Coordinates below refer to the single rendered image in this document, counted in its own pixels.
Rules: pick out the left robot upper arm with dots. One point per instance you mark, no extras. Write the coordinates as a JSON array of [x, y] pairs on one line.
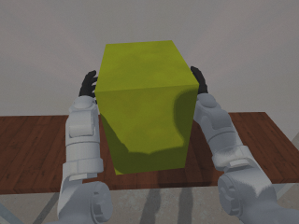
[[86, 203]]

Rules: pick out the table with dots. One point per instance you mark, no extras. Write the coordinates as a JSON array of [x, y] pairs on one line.
[[33, 151]]

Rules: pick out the robot left hand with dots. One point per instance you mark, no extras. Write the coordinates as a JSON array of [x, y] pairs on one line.
[[87, 86]]

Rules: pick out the carton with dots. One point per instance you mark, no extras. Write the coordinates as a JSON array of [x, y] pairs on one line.
[[146, 96]]

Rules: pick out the robot right forearm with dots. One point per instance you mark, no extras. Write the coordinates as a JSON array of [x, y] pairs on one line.
[[228, 152]]

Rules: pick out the robot left forearm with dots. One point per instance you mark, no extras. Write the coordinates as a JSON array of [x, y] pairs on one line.
[[82, 141]]

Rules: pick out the robot right hand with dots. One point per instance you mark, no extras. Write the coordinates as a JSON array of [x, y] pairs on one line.
[[199, 77]]

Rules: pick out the right robot upper arm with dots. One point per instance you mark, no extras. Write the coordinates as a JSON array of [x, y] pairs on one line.
[[249, 195]]

